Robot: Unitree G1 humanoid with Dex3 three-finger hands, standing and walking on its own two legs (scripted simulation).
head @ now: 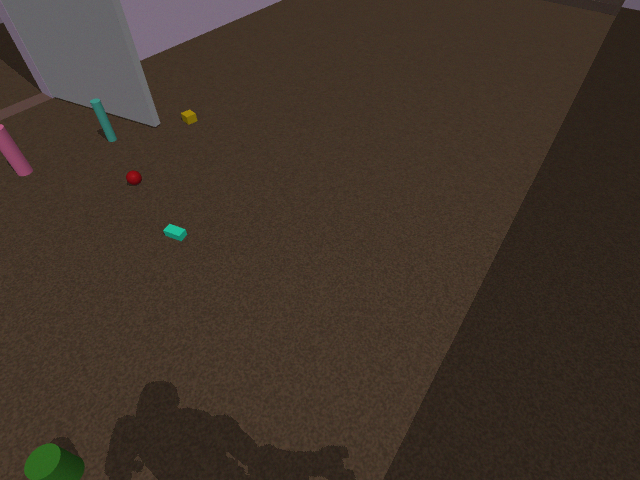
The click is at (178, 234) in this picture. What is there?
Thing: small brick
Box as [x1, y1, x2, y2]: [163, 224, 186, 240]
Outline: 163,230 165,235 181,240 186,235 185,229 169,224
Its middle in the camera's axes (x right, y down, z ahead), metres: -0.63 -0.03 +1.66
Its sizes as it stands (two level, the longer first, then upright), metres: 0.083 0.044 0.033
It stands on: the floor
